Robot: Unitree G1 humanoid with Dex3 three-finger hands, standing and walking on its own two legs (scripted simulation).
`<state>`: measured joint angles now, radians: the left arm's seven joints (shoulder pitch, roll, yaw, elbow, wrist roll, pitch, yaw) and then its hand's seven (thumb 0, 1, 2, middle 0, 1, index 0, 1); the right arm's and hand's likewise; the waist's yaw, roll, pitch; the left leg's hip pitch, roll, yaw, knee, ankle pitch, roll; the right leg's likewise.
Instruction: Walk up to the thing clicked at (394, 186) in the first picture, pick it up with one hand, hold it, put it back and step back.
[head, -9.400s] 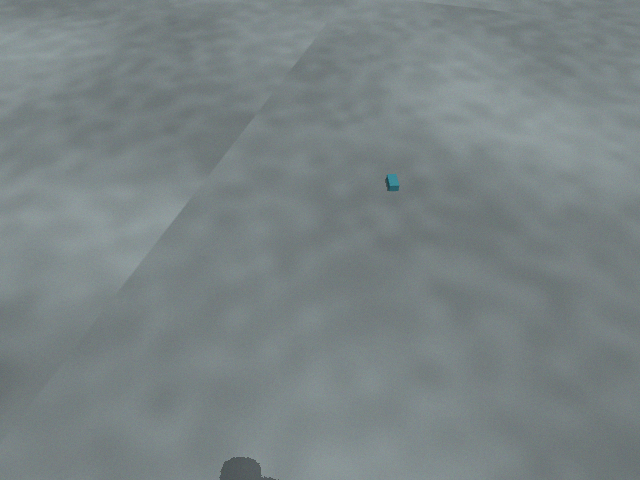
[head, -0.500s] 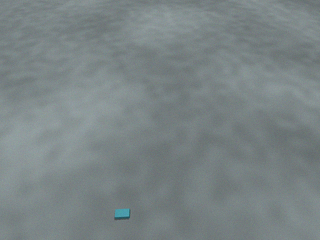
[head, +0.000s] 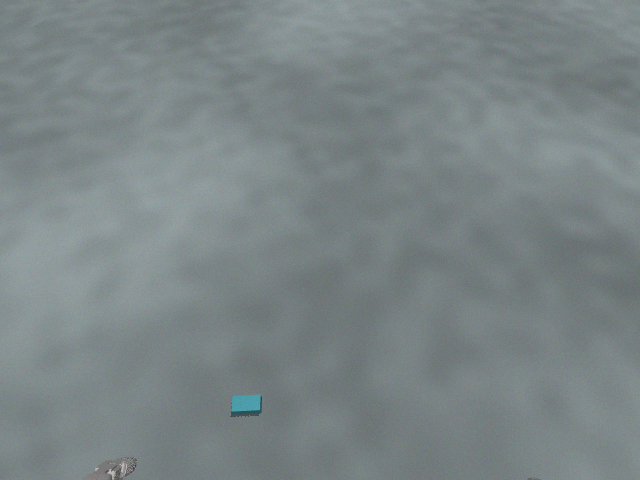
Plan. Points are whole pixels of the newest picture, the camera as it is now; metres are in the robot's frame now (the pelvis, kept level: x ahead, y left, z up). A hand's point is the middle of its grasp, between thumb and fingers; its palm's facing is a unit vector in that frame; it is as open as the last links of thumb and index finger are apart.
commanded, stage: rise first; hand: left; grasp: from above
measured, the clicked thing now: (246, 404) +0.42 +0.23 -0.76
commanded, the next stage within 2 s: none
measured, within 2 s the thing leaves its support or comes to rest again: neither
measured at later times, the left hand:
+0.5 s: hand out of the picture +0.14 +0.26 -0.21, palm faces -0.13 -0.89 -0.44, open 13.2 cm
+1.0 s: hand out of the picture +0.17 +0.29 -0.34, palm faces -0.38 -0.67 -0.64, open 13.0 cm
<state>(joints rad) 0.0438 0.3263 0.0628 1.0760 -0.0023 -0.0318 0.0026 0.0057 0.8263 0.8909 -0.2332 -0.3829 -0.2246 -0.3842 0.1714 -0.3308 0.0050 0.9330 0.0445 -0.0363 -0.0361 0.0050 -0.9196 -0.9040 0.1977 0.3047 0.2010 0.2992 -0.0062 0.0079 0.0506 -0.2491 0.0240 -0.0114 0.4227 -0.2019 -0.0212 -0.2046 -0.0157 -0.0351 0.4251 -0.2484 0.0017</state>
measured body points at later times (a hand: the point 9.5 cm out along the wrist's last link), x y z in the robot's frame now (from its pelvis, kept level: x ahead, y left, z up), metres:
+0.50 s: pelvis -0.01 +0.01 -0.07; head +0.07 +0.02 +0.37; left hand +0.14 +0.31 -0.18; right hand +0.12 -0.25 -0.17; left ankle +0.01 +0.13 -0.74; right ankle -0.02 -0.12 -0.74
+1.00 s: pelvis -0.04 +0.01 -0.19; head +0.11 +0.02 +0.24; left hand +0.19 +0.32 -0.30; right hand +0.15 -0.25 -0.28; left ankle +0.01 +0.13 -0.74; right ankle -0.02 -0.12 -0.74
